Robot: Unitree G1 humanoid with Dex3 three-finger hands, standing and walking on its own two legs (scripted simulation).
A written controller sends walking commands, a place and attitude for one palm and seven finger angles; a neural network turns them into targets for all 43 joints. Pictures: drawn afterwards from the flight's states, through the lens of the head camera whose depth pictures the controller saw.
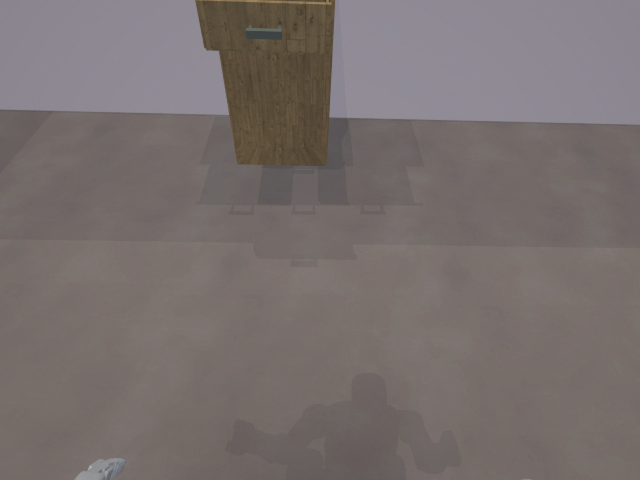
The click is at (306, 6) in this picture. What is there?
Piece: drawer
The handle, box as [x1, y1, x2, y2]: [246, 25, 281, 39]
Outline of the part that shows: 246,28 246,38 281,39 281,26 278,26 277,29 253,28 251,25 249,25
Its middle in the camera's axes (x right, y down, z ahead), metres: -0.18 -0.64 +1.20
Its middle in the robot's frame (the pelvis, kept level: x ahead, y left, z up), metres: +1.32 +0.24 +0.00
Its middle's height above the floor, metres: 0.77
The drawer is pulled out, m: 0.30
